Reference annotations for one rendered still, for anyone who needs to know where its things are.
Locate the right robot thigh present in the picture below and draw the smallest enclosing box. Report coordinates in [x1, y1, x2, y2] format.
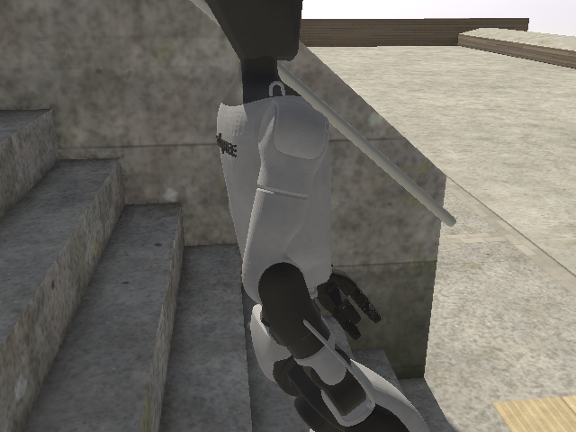
[287, 359, 430, 432]

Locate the robot torso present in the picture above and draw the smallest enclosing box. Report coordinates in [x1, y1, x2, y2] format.
[216, 81, 332, 397]

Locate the right robot hand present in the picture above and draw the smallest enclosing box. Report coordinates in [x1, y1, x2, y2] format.
[344, 403, 409, 432]

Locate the robot right forearm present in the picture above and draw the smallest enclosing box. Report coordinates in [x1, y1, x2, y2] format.
[258, 262, 375, 427]

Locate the right robot upper arm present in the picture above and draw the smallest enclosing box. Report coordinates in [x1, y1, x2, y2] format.
[241, 98, 329, 306]

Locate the left robot hand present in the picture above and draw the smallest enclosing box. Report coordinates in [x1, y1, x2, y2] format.
[317, 265, 381, 340]

